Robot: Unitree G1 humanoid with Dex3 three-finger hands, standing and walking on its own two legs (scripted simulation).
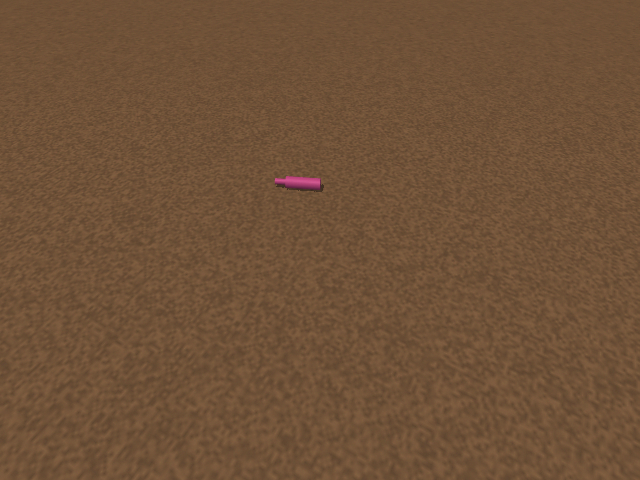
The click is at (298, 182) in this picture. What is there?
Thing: lying bottle
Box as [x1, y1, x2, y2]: [275, 176, 320, 189]
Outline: 275,178 275,183 284,184 286,187 319,189 320,187 320,178 286,176 285,179
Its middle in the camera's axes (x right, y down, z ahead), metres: -0.12 -0.28 +1.89
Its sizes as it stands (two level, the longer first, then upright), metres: 0.224 0.057 0.057
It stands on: the floor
